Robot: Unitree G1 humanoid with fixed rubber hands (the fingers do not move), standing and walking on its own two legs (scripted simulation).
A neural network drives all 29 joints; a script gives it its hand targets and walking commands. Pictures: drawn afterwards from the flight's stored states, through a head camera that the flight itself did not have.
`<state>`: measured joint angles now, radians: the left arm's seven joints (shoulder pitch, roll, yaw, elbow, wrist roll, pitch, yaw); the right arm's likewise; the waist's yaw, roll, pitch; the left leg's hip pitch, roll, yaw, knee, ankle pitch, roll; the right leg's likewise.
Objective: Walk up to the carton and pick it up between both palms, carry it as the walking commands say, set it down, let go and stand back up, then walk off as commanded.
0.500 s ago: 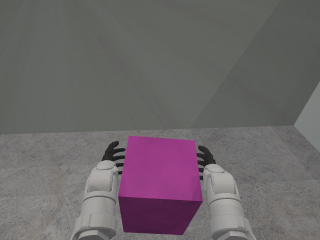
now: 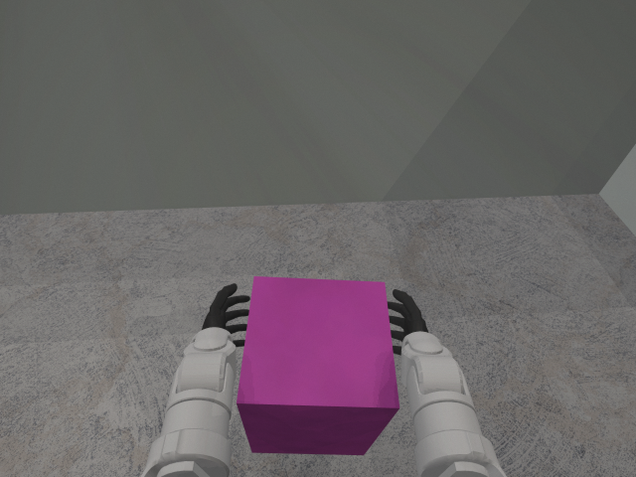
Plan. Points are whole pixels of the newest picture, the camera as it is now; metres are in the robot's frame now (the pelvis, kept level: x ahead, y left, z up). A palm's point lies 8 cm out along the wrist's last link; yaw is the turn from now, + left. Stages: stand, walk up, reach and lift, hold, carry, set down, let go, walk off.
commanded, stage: set down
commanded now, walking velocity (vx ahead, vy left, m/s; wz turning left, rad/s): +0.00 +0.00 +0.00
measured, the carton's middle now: (313, 373) +0.30 +0.00 -0.08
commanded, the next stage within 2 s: none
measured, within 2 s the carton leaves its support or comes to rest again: neither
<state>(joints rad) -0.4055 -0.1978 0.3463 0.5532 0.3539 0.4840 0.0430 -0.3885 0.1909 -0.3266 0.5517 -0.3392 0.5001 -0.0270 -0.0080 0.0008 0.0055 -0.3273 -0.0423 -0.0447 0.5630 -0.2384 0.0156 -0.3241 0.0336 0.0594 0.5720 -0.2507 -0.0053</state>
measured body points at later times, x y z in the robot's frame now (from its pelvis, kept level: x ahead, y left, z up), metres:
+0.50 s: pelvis -0.03 +0.00 -0.05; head +0.11 +0.00 +0.37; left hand +0.34 +0.14 -0.10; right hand +0.34 -0.13 -0.11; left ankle +0.04 +0.11 -0.73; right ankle +0.03 -0.12 -0.73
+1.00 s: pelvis -0.03 +0.00 -0.12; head +0.15 +0.00 +0.29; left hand +0.37 +0.14 -0.19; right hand +0.36 -0.14 -0.20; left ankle +0.04 +0.11 -0.73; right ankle +0.03 -0.12 -0.73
